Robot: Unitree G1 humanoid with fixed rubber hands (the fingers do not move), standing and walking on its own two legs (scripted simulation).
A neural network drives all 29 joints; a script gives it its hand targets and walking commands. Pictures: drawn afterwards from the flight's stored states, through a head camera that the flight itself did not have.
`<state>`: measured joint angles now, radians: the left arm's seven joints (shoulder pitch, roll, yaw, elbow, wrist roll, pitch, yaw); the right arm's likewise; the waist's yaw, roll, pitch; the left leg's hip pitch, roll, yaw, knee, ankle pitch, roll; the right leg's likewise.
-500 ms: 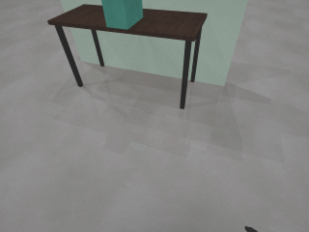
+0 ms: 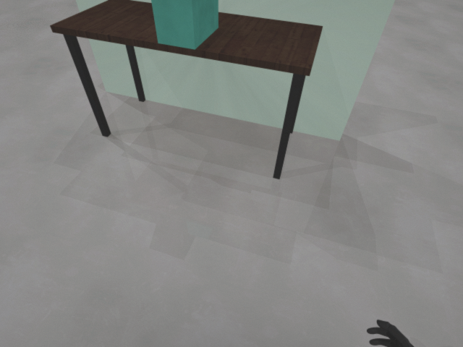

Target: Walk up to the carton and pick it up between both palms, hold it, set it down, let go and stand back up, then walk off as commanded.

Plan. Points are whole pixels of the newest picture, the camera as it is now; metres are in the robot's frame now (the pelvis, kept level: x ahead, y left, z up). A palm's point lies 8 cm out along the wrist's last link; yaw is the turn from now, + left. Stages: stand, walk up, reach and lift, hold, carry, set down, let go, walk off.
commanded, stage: walk up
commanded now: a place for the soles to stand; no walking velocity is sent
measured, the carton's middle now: (188, 12) +1.47 +0.16 +0.06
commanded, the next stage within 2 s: none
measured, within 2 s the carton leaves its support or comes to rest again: neither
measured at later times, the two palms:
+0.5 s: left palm (59, 284) +0.26 +0.33 -0.06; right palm (368, 290) +0.26 -0.29 -0.12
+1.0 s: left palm (68, 220) +0.45 +0.40 -0.11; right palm (327, 237) +0.38 -0.23 -0.11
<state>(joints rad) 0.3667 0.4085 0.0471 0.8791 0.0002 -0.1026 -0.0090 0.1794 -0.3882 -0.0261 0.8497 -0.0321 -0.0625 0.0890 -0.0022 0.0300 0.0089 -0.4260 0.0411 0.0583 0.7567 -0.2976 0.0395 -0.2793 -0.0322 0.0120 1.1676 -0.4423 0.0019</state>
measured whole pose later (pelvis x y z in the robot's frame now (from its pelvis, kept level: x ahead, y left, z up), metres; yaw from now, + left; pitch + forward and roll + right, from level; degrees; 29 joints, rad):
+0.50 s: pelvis +0.20 +0.00 +0.00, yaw -8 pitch -3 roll +1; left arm 0.37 0.41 0.05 0.88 0.00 -0.09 0.02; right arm 0.23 -0.39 -0.03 0.80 -0.03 0.00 0.07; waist 0.02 0.09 0.02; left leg -0.40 -0.01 0.04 1.27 -0.49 0.02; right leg -0.42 -0.02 -0.02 0.76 -0.30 -0.03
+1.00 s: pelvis +0.35 +0.08 -0.02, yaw -12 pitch -3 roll +1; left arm 0.37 0.43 0.05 0.88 0.00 -0.10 0.03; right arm 0.24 -0.39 -0.03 0.85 -0.03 -0.02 0.08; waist 0.02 -0.03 0.03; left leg -0.37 0.05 0.10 0.86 -0.44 0.01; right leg -0.49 -0.05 0.02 1.12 -0.45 -0.03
